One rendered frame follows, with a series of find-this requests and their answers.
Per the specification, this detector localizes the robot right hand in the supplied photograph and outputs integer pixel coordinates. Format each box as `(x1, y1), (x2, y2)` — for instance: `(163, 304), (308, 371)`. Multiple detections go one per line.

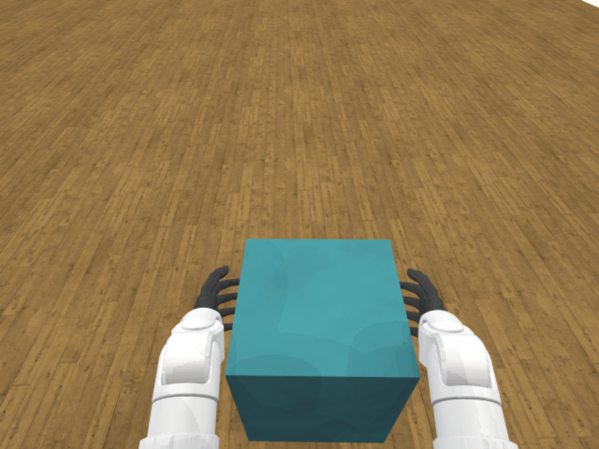
(400, 268), (445, 338)

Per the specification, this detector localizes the carton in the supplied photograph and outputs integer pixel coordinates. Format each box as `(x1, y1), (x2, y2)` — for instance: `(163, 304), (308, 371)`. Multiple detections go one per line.
(225, 239), (420, 443)

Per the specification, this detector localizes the robot right forearm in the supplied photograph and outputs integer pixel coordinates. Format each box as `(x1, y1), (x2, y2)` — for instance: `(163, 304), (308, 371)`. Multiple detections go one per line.
(418, 310), (519, 449)

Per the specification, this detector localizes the robot left forearm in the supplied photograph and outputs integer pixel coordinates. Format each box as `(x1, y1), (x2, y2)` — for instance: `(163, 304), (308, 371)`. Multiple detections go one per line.
(139, 308), (225, 449)

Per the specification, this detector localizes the robot left hand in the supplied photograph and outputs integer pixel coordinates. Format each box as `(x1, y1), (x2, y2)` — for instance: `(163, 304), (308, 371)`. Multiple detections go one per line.
(194, 266), (240, 332)

